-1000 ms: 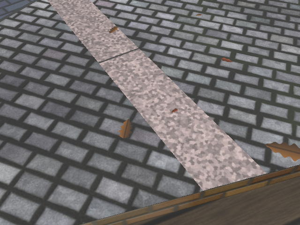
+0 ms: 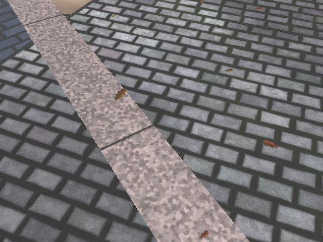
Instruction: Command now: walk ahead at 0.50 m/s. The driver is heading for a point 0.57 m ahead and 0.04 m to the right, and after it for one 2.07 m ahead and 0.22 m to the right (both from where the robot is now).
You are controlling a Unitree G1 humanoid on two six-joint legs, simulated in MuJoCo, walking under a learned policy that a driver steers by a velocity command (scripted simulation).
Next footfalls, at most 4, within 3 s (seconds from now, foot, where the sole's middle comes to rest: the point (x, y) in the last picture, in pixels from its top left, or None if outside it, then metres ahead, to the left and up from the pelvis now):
0.58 right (200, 240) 0.49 -0.14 -0.69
1.12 left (135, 171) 0.80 0.11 -0.69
1.70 right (182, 119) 1.11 -0.12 -0.69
2.24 left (135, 81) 1.42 0.12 -0.69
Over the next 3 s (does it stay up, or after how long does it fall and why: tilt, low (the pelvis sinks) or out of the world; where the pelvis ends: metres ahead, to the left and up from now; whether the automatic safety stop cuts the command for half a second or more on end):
stays up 1.66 -0.03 0.09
